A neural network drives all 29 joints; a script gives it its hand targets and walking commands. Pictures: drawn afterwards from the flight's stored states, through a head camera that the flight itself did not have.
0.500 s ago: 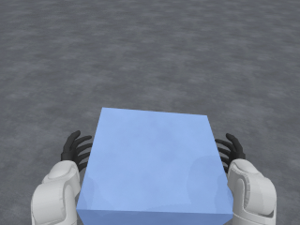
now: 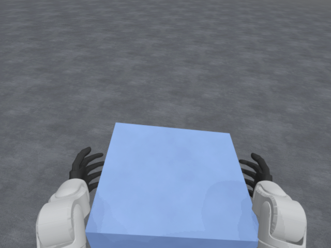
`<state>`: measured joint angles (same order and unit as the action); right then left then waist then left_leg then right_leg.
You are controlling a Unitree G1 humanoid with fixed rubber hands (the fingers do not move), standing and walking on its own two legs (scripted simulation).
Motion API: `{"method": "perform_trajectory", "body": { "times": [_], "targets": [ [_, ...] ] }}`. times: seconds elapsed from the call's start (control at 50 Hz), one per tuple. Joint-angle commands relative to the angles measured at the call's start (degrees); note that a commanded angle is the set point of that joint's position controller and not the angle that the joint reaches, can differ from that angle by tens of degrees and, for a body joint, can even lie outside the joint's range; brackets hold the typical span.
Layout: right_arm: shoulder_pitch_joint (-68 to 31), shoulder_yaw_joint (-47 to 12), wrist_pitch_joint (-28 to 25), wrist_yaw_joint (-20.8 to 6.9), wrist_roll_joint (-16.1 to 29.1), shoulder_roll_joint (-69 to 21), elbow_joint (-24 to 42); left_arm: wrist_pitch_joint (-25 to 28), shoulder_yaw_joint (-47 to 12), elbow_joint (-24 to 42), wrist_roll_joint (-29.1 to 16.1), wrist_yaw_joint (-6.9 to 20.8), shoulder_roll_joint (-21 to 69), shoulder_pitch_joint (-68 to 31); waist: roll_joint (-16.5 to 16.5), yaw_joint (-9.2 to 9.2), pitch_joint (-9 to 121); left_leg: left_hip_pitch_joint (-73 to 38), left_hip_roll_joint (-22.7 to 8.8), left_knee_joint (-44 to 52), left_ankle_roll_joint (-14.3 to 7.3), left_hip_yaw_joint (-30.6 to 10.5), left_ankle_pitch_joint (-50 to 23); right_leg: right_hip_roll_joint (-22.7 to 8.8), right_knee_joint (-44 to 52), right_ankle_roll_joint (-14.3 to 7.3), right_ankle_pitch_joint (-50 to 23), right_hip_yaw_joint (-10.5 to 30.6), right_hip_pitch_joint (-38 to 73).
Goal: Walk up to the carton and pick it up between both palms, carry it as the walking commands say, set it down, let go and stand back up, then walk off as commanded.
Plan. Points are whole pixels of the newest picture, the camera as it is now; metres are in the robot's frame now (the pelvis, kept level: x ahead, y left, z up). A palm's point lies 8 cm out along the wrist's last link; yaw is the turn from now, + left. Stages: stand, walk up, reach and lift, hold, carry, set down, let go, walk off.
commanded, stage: carry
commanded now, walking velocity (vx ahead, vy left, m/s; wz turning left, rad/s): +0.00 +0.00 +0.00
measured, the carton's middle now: (168, 196) +0.26 -0.01 +0.01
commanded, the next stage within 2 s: hold in 1.78 s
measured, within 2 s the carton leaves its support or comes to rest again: neither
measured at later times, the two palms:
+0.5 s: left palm (78, 177) +0.25 +0.19 +0.10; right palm (252, 180) +0.25 -0.19 +0.10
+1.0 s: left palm (93, 176) +0.30 +0.18 +0.04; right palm (239, 173) +0.31 -0.20 +0.04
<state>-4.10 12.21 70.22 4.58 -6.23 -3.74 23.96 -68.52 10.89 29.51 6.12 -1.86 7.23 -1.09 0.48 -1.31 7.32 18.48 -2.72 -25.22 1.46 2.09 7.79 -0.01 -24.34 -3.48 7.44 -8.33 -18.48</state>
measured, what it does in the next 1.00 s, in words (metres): stands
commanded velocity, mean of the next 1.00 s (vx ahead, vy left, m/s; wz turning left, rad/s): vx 0.00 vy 0.00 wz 0.00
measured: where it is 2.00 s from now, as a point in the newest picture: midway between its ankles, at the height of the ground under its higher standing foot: outside the picture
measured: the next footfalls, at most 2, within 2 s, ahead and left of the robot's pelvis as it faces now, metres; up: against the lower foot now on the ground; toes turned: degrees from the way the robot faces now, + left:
none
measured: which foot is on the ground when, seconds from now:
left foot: down 0.00-1.00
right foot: down 0.00-1.00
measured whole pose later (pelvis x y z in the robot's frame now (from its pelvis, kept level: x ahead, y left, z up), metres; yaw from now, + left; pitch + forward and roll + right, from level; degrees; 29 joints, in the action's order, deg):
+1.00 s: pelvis +0.04 -0.01 +0.00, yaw +1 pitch +1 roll +0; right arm -10.7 13.9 50.9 0.1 -13.5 -3.6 -5.9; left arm -49.6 14.9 -3.0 12.5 1.0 6.2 -7.8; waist -0.2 -0.5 5.7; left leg 15.5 -2.9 -27.8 2.3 1.4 12.8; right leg -0.5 -28.2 -3.7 13.4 -9.3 -15.6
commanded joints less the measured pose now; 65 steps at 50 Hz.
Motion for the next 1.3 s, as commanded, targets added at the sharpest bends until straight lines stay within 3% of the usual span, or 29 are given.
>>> {"method": "perform_trajectory", "body": {
  "times": [0.0,0.12,0.2,0.22,0.3,0.42,0.48,0.52,0.54,0.56,0.64,0.66,0.76,0.78,0.82,0.86,0.92,0.96,0.98,1.0,1.04,1.08,1.1,1.12,1.14,1.2,1.24,1.26,1.28],
  "targets": [
    [-28.16,-44.76,-0.73,-10.24,22.21,-44.91,10.08,-0.74,-43.66,4.23,-19.1,6.2,41.15,-28.73,0.28,0.56,7.02,-0.31,-2.52,4.04,-1.68,-2.89,4.85,-8.46,8.67,2.45,19.16,9.36,2.09],
    [-26.87,-45.47,-0.65,-10.17,22.29,-44.3,11.01,-0.98,-44.66,4.81,-19.62,6.26,41.21,-27.59,-0.78,0.75,7.07,0.53,-3.22,5.53,-2.17,-4.08,7.87,-7.61,6.81,1.65,19.7,8.56,2.59],
    [-25.69,-45.84,-0.65,-10.03,22.33,-44.82,11.34,-0.96,-44.93,5.1,-20.0,6.37,41.61,-26.4,0.92,0.59,9.05,-0.59,-3.34,4.44,-2.27,-4.01,4.6,-7.57,6.17,1.71,17.54,8.02,3.67],
    [-24.76,-44.59,-0.75,-9.8,21.59,-44.29,10.29,-0.83,-45.33,5.6,-20.25,6.22,41.3,-28.07,-1.28,0.38,9.5,-1.3,-3.34,4.48,-2.12,-3.57,4.1,-7.67,5.72,1.66,16.45,8.23,3.68],
    [-24.91,-44.52,-0.67,-9.91,21.4,-43.01,10.54,-1.05,-44.94,4.77,-19.8,6.18,40.63,-27.08,0.32,0.55,8.71,0.14,-3.47,4.92,-2.16,-3.9,3.56,-7.59,4.96,1.68,15.59,7.28,5.02],
    [-24.99,-44.25,-2.18,-10.46,21.32,-42.79,7.77,0.68,-43.17,2.14,-17.73,6.15,40.21,-26.05,-2.25,0.74,8.61,-0.37,-4.15,4.73,-2.19,-4.22,-0.14,-7.74,3.53,1.0,10.45,7.18,6.65],
    [-26.29,-46.82,-1.91,-10.39,22.25,-45.07,10.35,0.41,-44.66,4.6,-19.2,6.58,42.01,-27.3,1.78,0.62,7.54,-0.38,-3.65,3.86,-2.04,-4.4,-0.42,-8.21,5.32,1.03,13.07,8.29,5.77],
    [-25.57,-44.34,-1.76,-10.39,20.95,-43.26,8.1,0.12,-43.25,2.09,-18.23,6.42,40.46,-26.6,-0.9,0.66,8.29,-0.61,-3.17,3.71,-2.15,-3.7,0.38,-8.5,5.14,1.38,12.79,7.75,5.84],
    [-25.43,-41.93,-2.77,-10.43,19.21,-40.45,2.55,1.07,-39.73,-4.36,-15.56,6.43,37.42,-25.18,-1.68,0.63,8.75,-1.84,-3.91,3.75,-2.2,-4.03,-1.37,-8.19,4.1,0.83,10.11,7.32,6.48],
    [-26.87,-45.66,-2.81,-10.58,21.98,-45.01,10.71,1.11,-44.85,5.44,-19.23,6.63,42.39,-28.52,-2.12,0.72,10.28,-2.35,-4.02,3.69,-1.8,-3.71,-2.61,-8.23,2.79,0.86,8.44,6.31,7.79],
    [-26.09,-45.42,-3.31,-10.57,21.31,-45.28,8.87,1.87,-44.13,4.29,-19.01,6.77,42.38,-28.21,0.45,0.57,10.77,-3.08,-4.11,2.23,-1.84,-3.39,-3.5,-8.29,2.04,0.67,2.37,6.96,8.24],
    [-25.79,-43.13,-4.06,-10.48,19.36,-42.41,4.77,2.27,-40.33,-2.65,-16.47,6.92,39.95,-25.49,0.58,0.56,10.45,-1.83,-3.81,1.02,-1.88,-3.63,-4.39,-8.76,1.77,0.77,-1.05,7.35,9.44],
    [-25.7,-44.64,-4.75,-11.12,20.33,-44.93,6.56,3.32,-42.16,1.29,-17.5,7.4,42.04,-26.62,0.03,0.61,9.86,-2.68,-3.39,0.93,-1.6,-2.98,-4.4,-8.86,1.23,0.64,-3.2,6.64,9.46],
    [-25.19,-38.39,-6.02,-11.14,15.69,-39.12,-3.13,4.33,-36.21,-9.41,-13.42,7.84,36.57,-25.98,-0.67,0.64,10.49,-2.6,-3.41,0.67,-1.54,-2.75,-4.68,-9.17,0.72,0.69,-5.17,6.66,10.22],
    [-27.37,-39.46,-8.13,-11.83,15.9,-39.82,-1.88,6.34,-35.8,-9.52,-12.69,8.53,37.25,-25.78,-0.35,0.76,9.6,-2.64,-3.46,1.07,-1.59,-2.63,-2.9,-9.12,1.99,0.94,-1.68,6.95,9.78],
    [-27.9,-37.07,-10.92,-12.59,13.52,-40.79,-7.8,9.44,-34.23,-13.83,-11.88,9.83,37.78,-29.09,2.69,0.75,8.4,-2.29,-3.42,0.39,-1.1,-2.59,-2.56,-9.31,2.65,1.23,-1.35,7.69,9.17],
    [-27.0,-23.31,-21.87,-15.17,3.63,-33.6,-34.63,20.81,-21.47,-37.77,-3.37,12.53,27.99,-31.68,1.22,0.78,8.39,-2.68,-3.45,0.35,-0.99,-2.58,-1.13,-9.37,2.64,1.84,-0.57,7.37,9.4],
    [-36.13,-28.01,-29.43,-14.76,10.01,-37.5,-19.12,28.25,-25.75,-23.2,-10.29,12.58,31.94,-40.1,0.45,1.11,6.79,-2.86,-3.61,0.08,-0.37,-2.3,0.56,-9.47,3.4,2.35,4.53,7.96,6.79],
    [-38.66,-35.2,-29.14,-13.84,16.25,-44.36,-5.41,27.91,-32.47,-11.46,-16.14,11.98,39.79,-41.71,0.58,0.95,7.65,-3.4,-3.83,-0.13,-0.63,-2.09,0.76,-9.41,3.66,2.16,6.56,8.43,6.61],
    [-35.78,-36.79,-27.42,-12.79,18.26,-48.3,-1.86,26.72,-36.25,-3.33,-19.0,10.72,42.69,-43.7,-1.33,0.86,9.58,-4.27,-3.66,-0.02,-1.19,-1.78,-0.29,-9.1,3.07,1.98,4.81,7.72,7.58],
    [-28.3,-38.78,-22.88,-10.99,17.74,-46.67,-0.23,22.08,-37.45,-2.64,-17.74,8.78,41.14,-35.35,2.04,0.94,13.98,-4.23,-2.85,-0.06,-2.35,-1.05,-1.18,-9.04,2.55,1.8,3.1,6.92,10.5],
    [-20.01,-32.96,-20.87,-10.88,11.23,-36.3,-13.4,20.23,-31.95,-15.21,-12.01,8.33,32.07,-28.99,1.23,0.85,16.24,-5.46,-3.39,-1.76,-2.24,-0.21,-5.56,-9.53,-0.22,1.57,-8.9,5.74,13.3],
    [-15.25,-27.69,-21.6,-11.67,6.47,-30.6,-25.65,20.96,-27.07,-26.42,-7.91,9.0,26.36,-25.45,1.19,0.81,17.5,-5.87,-3.82,-2.5,-1.85,-0.26,-8.13,-9.49,-1.92,1.02,-14.08,5.25,14.76],
    [-16.11,-28.4,-23.15,-12.03,7.38,-31.98,-22.61,22.72,-28.95,-21.48,-9.51,9.25,27.01,-28.1,-0.58,0.87,16.88,-6.01,-3.83,-2.84,-1.67,-0.24,-9.19,-9.79,-2.49,0.77,-16.97,5.47,14.19],
    [-17.76,-26.08,-25.17,-12.72,5.58,-30.97,-28.64,24.61,-25.75,-27.21,-7.35,9.89,24.56,-29.18,-0.16,1.0,15.23,-5.75,-4.42,-2.58,-1.44,-0.68,-10.44,-9.61,-2.88,0.38,-17.82,5.71,13.93],
    [-26.46,-31.88,-27.75,-13.27,11.33,-38.71,-16.89,26.79,-30.74,-18.4,-11.97,10.57,33.28,-34.32,-0.76,1.24,10.08,-3.39,-4.22,0.4,-1.69,-1.63,-3.58,-8.89,-0.6,0.41,-4.31,6.19,9.57],
    [-28.8,-34.63,-27.23,-12.45,14.47,-42.22,-8.4,26.25,-34.46,-9.5,-15.71,10.2,36.63,-37.55,-0.9,1.03,11.52,-3.23,-4.04,0.44,-2.12,-1.5,-2.96,-8.67,-0.16,0.94,-1.62,6.41,10.0],
    [-26.03,-32.03,-26.97,-12.64,10.82,-39.73,-16.96,26.04,-31.02,-19.0,-12.12,10.47,34.25,-34.44,1.55,1.06,11.91,-3.58,-4.26,0.23,-2.24,-1.69,-4.88,-8.23,-0.57,1.15,-2.73,6.12,10.41],
    [-24.41,-31.97,-26.88,-12.64,10.85,-38.99,-17.14,26.22,-30.91,-18.39,-11.78,10.23,33.09,-33.46,0.83,1.09,13.67,-4.18,-4.22,-0.19,-2.14,-0.97,-4.62,-8.29,-0.46,1.32,-2.98,5.53,10.84]
  ]
}}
